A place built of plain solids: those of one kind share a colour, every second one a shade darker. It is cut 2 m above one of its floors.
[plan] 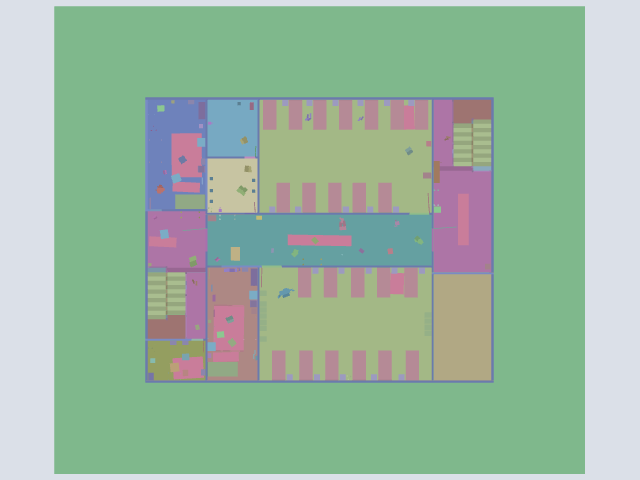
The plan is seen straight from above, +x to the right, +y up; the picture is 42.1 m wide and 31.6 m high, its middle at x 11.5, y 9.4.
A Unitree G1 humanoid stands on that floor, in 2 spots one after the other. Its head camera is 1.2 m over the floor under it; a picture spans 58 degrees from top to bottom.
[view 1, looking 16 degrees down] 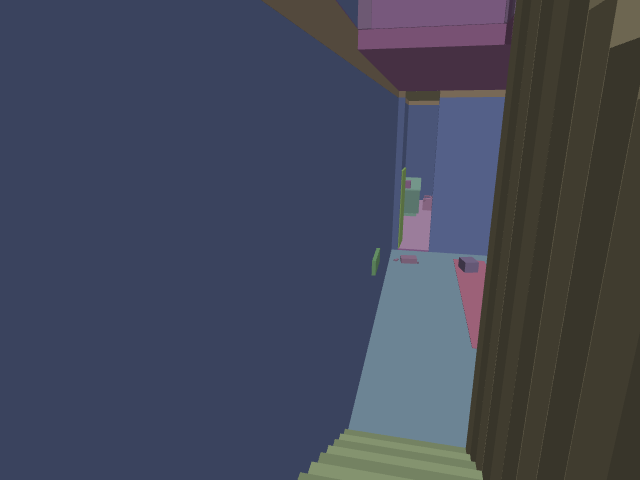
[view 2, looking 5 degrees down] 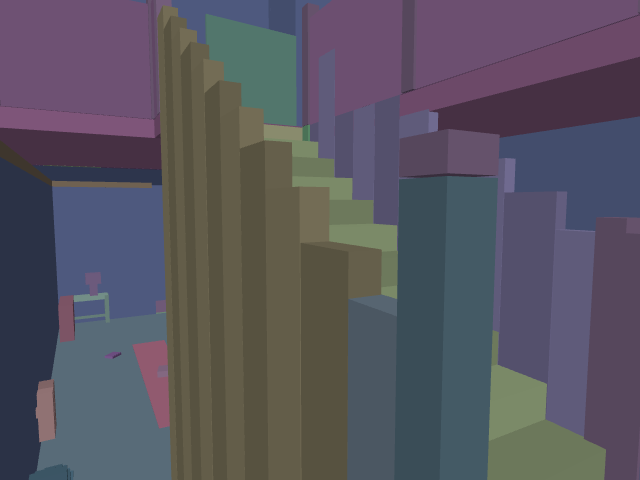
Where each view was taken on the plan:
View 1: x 22.18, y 17.98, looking -77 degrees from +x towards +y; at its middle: wall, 2.76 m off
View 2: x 0.76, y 3.54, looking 61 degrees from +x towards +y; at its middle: stair_mid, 1.38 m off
